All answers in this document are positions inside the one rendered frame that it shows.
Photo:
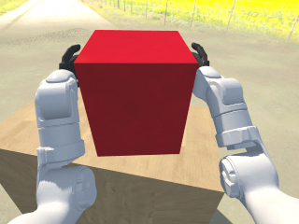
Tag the robot left hand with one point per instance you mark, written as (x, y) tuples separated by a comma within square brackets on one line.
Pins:
[(68, 60)]

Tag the pedestal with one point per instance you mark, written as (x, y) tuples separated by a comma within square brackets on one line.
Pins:
[(182, 188)]

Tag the robot right hand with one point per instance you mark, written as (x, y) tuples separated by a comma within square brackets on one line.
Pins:
[(201, 56)]

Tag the robot right upper arm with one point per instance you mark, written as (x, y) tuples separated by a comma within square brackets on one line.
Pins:
[(251, 178)]

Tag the left robot forearm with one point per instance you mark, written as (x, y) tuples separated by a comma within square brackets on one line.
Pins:
[(57, 117)]

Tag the right robot forearm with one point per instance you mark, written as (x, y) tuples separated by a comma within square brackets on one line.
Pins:
[(227, 107)]

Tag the robot left upper arm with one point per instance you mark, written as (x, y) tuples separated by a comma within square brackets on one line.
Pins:
[(62, 196)]

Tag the carton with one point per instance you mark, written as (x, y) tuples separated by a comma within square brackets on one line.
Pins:
[(136, 87)]

